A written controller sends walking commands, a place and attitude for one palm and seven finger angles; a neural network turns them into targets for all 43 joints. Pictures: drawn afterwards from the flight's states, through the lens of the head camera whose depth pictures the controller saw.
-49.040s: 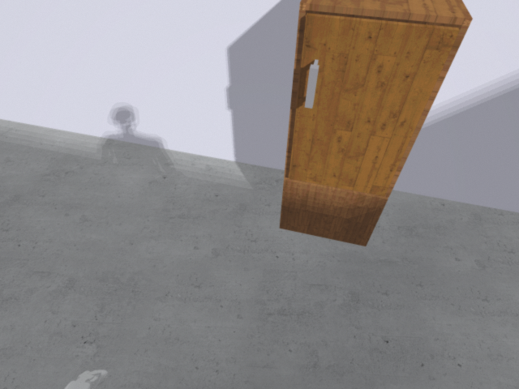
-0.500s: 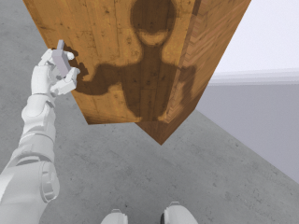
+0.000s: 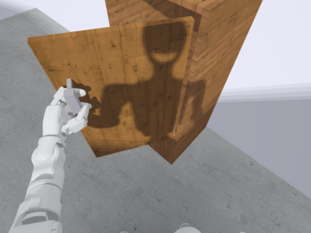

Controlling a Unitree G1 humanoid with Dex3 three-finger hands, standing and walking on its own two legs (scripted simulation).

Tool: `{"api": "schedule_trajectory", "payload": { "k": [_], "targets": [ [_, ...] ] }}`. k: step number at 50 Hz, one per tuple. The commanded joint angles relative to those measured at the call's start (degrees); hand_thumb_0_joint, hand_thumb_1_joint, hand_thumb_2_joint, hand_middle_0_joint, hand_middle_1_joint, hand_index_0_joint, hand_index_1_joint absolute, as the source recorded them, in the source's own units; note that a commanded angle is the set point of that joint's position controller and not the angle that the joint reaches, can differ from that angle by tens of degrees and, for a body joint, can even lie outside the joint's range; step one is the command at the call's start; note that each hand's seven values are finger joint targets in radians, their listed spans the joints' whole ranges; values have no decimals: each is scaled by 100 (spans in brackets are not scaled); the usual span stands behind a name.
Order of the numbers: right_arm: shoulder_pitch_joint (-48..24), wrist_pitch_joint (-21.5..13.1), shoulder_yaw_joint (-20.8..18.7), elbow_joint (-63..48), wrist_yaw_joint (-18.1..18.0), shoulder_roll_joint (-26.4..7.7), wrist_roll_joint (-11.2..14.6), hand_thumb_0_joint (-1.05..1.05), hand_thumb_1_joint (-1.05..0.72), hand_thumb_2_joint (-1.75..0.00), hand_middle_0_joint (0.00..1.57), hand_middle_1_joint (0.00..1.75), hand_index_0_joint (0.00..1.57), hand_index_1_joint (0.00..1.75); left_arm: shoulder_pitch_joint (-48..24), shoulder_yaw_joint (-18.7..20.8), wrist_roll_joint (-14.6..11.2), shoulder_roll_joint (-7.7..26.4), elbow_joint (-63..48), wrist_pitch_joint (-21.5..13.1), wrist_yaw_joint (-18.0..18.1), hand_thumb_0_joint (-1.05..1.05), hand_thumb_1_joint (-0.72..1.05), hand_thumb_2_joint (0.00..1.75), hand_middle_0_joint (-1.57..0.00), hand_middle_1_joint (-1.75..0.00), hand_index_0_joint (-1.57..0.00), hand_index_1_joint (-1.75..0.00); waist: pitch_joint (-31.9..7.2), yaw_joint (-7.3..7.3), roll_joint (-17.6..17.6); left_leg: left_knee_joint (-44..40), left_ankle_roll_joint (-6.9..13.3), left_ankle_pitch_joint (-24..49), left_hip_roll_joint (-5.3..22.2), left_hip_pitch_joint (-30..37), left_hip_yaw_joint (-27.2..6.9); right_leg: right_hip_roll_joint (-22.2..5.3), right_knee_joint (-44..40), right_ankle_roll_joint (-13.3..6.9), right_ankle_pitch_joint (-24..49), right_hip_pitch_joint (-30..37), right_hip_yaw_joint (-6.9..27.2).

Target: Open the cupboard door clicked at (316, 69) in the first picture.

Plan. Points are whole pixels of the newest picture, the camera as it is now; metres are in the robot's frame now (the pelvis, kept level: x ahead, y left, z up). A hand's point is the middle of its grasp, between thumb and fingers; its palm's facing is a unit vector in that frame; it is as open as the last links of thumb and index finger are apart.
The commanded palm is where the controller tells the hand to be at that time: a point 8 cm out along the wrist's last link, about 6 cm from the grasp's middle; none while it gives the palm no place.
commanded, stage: pull the door open along its arc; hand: left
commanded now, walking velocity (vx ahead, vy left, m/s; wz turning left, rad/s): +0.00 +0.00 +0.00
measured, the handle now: (76, 101) +0.45 +0.21 +0.07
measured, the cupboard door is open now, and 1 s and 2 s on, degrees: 59 92 94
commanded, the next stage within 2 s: open thumb and fingers to let go in 0.62 s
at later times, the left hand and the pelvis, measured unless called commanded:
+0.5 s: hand (118, 158) +0.28 +0.08 +0.07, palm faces +0.44 -0.90 +0.01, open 6.5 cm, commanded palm +0.21 +0.14 +0.07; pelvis +0.01 -0.03 +0.00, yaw +3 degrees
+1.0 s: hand (127, 167) +0.26 +0.06 +0.07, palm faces +0.46 -0.89 -0.01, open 7.7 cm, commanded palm +0.21 +0.10 +0.07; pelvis +0.00 -0.05 +0.00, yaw +5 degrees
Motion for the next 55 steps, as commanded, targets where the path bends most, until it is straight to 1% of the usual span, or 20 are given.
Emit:
{"api": "schedule_trajectory", "payload": {
  "k": [1, 2, 3, 4, 6, 8, 11, 14, 19, 23, 26, 33, 36, 38, 40, 43, 45, 49, 52, 55],
  "targets": [
    [-377, -388, -324, -916, -20, -565, 1, 0, -90, -90, 20, 30, 20, 30, 100, 978, -580, 811, -2274, -311, 787, 0, 90, 90, -40, -135, -40, -135, -1731, 968, -304, -789, -70, 2264, -270, 270, -111, 153, -329, -158, 2235, 2216, -149],
    [-467, -447, -297, -932, 15, -549, -15, 0, -90, -90, 20, 30, 20, 30, 537, 430, -423, 258, -2368, -221, 1169, 0, 90, 90, -40, -135, -40, -135, -1473, 781, -121, -871, -105, 2177, -272, 397, -102, 152, -361, -154, 2036, 2097, -186],
    [-522, -496, -292, -957, 48, -543, -22, 0, -90, -90, 20, 30, 20, 30, 870, 325, -365, 128, -2598, -201, 1423, 0, 90, 90, -40, -135, -40, -135, -1274, 757, -276, -881, -104, 2160, -258, 426, -136, 145, -404, -152, 1957, 2053, -224],
    [-584, -521, -278, -967, 85, -513, -42, 0, -90, -90, 20, 30, 20, 30, 1265, 261, -247, 16, -2812, -173, 1619, 0, 90, 90, -40, -135, -40, -135, -1211, 805, -84, -915, -136, 2221, -255, 474, -138, 125, -344, -166, 1933, 2016, -250],
    [-670, -517, -289, -1003, 116, -478, -134, 0, -90, -90, 20, 30, 20, 30, 1774, 271, -8, 27, -3366, -162, 2072, 0, 90, 90, -40, -135, -40, -135, -1399, 882, -272, -885, -128, 2353, -266, 528, -124, 88, -280, -167, 2093, 2198, -226],
    [-742, -491, -289, -1016, 128, -414, -212, 0, -90, -90, 20, 30, 20, 30, 2146, 21, 288, -167, -3714, -121, 2499, 0, 90, 90, -40, -135, -40, -135, -1337, 859, -562, -874, -109, 2306, -266, 522, -130, 62, -305, -162, 2157, 2323, -194],
    [-941, -466, -257, -1067, 134, -283, -293, 0, -90, -90, 20, 30, 20, 30, 2446, -508, 609, -716, -4347, -32, 3046, 0, 90, 90, -40, -135, -40, -135, -1260, 845, -310, -845, -120, 2201, -288, 620, -108, 14, -307, -177, 2155, 2309, -151],
    [-1107, -398, -229, -1084, 105, -221, -364, 0, -90, -90, 20, 30, 20, 30, 2763, -891, 908, -1036, -4544, 141, 3576, 0, 90, 90, -40, -135, -40, -135, -1030, 747, -584, -811, -96, 1818, -298, 561, -148, -6, -427, -157, 1847, 2240, -102],
    [-1260, -300, -180, -1120, 50, -80, -474, 0, -90, -90, 20, 30, 20, 30, 3093, -1535, 1394, -1522, -4878, 468, 4298, 0, 90, 90, -40, -135, -40, -135, -976, 678, -492, -712, -98, 1661, -347, 578, -162, -50, -554, -164, 1826, 2303, 31],
    [-1244, -266, -181, -1153, 4, -52, -510, 0, -90, -90, 20, 30, 20, 30, 3427, -2100, 1629, -1858, -5092, 592, 4344, 0, 90, 90, -40, -135, -40, -135, -962, 563, -641, -671, -84, 1684, -340, 658, -186, -70, -609, -158, 2028, 2353, 64],
    [-1321, -300, -182, -1197, -28, -30, -525, 0, -90, -90, 20, 30, 20, 30, 3685, -2373, 1654, -2015, -5295, 584, 4282, 0, 90, 90, -40, -135, -40, -135, -938, 569, -727, -661, -75, 1642, -333, 690, -195, -110, -630, -120, 2137, 2422, 101],
    [-1396, -561, -177, -1235, 1, -4, -526, 0, -90, -90, 20, 30, 20, 30, 3868, -3347, 1797, -2669, -5645, 495, 4239, 0, 90, 90, -40, -135, -40, -135, -820, 417, -764, -477, -59, 1501, -356, 674, -304, -226, -668, -52, 2223, 2252, 211],
    [-1387, -633, -172, -1049, -61, -37, -558, 0, -90, -90, 20, 30, 20, 30, 2972, -2962, 1777, -2286, -5448, 428, 4396, 0, 90, 90, -40, -135, -40, -135, -751, 325, -778, -342, -76, 1285, -383, 502, -346, -288, -679, -14, 1944, 2009, 327],
    [-1427, -693, -181, -990, -99, -5, -562, 0, -90, -90, 20, 30, 20, 30, 3026, -2808, 1740, -2221, -5293, 376, 4439, 0, 76, 84, -39, -134, -39, -134, -807, 398, -976, -296, -88, 1155, -408, 405, -360, -337, -804, 24, 1743, 2077, 491],
    [-1445, -710, -189, -971, -118, 3, -543, 0, -90, -90, 20, 30, 20, 30, 3094, -2678, 1659, -2179, -5172, 352, 4430, 0, 62, 78, -38, -132, -38, -132, -935, 482, -945, -326, -97, 1081, -434, 352, -329, -377, -841, 32, 1615, 2199, 566],
    [-1440, -707, -198, -913, -144, -5, -525, 0, -90, -90, 20, 30, 20, 30, 2837, -2596, 1673, -2065, -5093, 345, 4405, 0, 41, 69, -36, -130, -36, -130, -1032, 475, -981, -343, -89, 1062, -434, 348, -326, -410, -915, 41, 1489, 2280, 657],
    [-1449, -703, -201, -935, -147, -11, -531, 0, -90, -90, 20, 30, 20, 30, 2776, -2714, 1692, -2155, -5122, 344, 4377, 0, 27, 63, -35, -128, -35, -128, -1030, 464, -829, -369, -71, 1097, -423, 418, -307, -386, -871, 18, 1438, 2219, 581],
    [-1437, -737, -211, -932, -130, -39, -528, 0, -90, -90, 20, 30, 20, 30, 2629, -2930, 1722, -2335, -5061, 312, 4312, 0, -1, 51, -33, -125, -33, -125, -953, 377, -893, -416, -38, 1110, -383, 550, -327, -312, -805, -11, 1305, 2013, 369],
    [-1464, -769, -205, -959, -127, -52, -528, 0, -90, -90, 20, 30, 20, 30, 2418, -2977, 1742, -2350, -5110, 292, 4330, 0, -22, 42, -32, -123, -32, -123, -916, 399, -728, -448, -35, 1051, -389, 596, -327, -254, -761, -71, 956, 1868, 256],
    [-1500, -774, -179, -954, -122, -49, -534, 0, -90, -90, 20, 30, 20, 30, 2227, -2991, 1766, -2378, -4890, 350, 4394, 0, -43, 33, -30, -121, -30, -121, -808, 390, -826, -451, -32, 870, -397, 519, -351, -248, -800, -84, 525, 1720, 232]
  ]
}}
